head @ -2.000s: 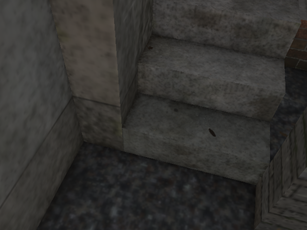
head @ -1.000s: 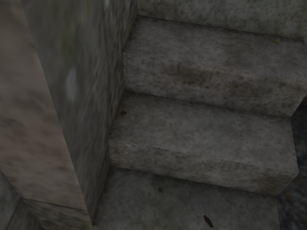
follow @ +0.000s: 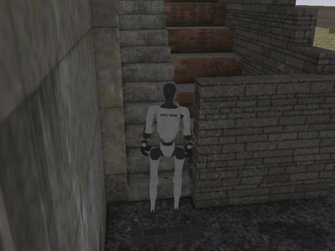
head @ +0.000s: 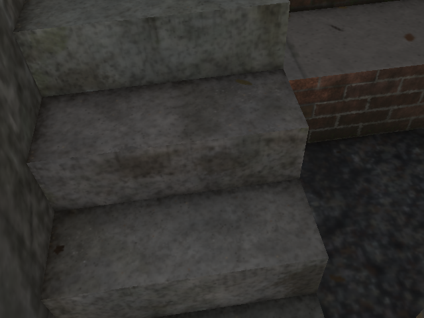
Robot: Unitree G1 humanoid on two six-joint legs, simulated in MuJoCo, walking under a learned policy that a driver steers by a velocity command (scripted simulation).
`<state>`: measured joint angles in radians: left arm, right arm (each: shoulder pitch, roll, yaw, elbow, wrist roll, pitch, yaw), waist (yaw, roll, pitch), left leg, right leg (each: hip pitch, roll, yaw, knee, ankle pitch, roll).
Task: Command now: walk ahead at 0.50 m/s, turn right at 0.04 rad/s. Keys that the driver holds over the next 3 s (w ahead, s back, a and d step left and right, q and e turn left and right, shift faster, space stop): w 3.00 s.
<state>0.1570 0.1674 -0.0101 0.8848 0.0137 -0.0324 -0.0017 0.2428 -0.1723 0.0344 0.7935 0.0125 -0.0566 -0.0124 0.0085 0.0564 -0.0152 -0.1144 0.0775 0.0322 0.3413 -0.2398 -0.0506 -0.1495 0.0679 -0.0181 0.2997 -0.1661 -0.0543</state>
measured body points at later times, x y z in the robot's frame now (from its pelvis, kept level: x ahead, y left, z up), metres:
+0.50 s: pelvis +0.01 +0.03 +0.00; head +0.01 +0.02 +0.45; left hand +0.11 +0.26 -0.13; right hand +0.09 -0.18 -0.13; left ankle -0.04 +0.15 -0.75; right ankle -0.01 -0.09 -0.75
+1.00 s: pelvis +0.01 +0.05 +0.00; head +0.02 +0.06 +0.45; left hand +0.13 +0.29 -0.13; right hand +0.13 -0.16 -0.12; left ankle -0.04 +0.15 -0.75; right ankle -0.01 -0.09 -0.75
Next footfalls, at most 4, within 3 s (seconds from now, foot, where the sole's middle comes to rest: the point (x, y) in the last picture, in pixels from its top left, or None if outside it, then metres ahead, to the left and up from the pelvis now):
none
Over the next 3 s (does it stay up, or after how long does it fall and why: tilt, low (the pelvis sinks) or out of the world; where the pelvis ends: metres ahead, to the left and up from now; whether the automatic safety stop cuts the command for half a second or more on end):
stays up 0.02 0.07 0.00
